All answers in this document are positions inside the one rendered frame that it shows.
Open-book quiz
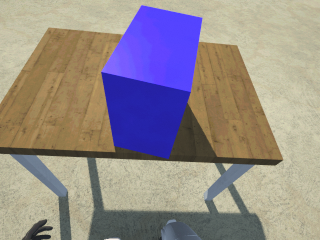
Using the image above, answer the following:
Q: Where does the carton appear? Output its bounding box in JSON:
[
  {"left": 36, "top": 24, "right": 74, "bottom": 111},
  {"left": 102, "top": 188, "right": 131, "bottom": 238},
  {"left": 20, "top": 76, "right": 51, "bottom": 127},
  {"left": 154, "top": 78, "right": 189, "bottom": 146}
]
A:
[{"left": 101, "top": 5, "right": 203, "bottom": 159}]

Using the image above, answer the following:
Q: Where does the robot left hand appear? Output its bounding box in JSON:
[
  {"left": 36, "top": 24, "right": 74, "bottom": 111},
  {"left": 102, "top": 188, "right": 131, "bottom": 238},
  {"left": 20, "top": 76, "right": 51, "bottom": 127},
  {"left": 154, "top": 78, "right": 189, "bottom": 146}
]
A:
[{"left": 22, "top": 219, "right": 53, "bottom": 240}]

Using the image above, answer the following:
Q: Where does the right robot shin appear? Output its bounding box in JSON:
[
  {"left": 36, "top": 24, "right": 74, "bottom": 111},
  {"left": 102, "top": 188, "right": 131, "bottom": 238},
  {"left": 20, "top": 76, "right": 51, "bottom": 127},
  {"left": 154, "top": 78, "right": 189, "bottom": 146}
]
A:
[{"left": 166, "top": 219, "right": 176, "bottom": 225}]

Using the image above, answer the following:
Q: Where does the table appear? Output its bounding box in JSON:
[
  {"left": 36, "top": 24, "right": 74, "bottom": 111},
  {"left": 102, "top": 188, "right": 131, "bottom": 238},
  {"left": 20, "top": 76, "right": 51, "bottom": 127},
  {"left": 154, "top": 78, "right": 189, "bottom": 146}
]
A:
[{"left": 0, "top": 27, "right": 284, "bottom": 201}]

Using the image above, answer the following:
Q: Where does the robot right thigh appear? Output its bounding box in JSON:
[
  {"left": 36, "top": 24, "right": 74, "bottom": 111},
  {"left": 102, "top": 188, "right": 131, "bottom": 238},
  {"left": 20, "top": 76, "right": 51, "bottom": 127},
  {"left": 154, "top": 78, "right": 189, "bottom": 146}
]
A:
[{"left": 161, "top": 221, "right": 201, "bottom": 240}]

